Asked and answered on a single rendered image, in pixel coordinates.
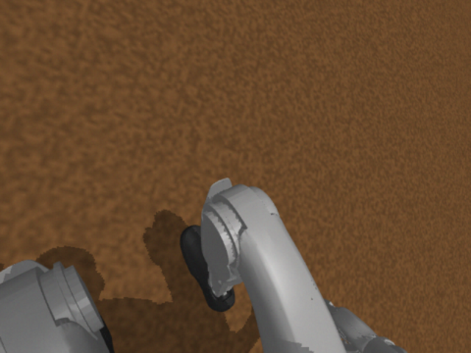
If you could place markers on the right robot hand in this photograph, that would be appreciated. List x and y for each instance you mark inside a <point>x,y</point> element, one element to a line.
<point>351,328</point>

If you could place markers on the right robot arm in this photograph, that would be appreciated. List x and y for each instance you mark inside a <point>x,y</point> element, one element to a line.
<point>382,345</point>

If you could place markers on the right robot foot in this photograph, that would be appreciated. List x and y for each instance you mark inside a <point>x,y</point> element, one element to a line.
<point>190,244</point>

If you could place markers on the left robot foot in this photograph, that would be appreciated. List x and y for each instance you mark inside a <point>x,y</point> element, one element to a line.
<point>107,337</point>

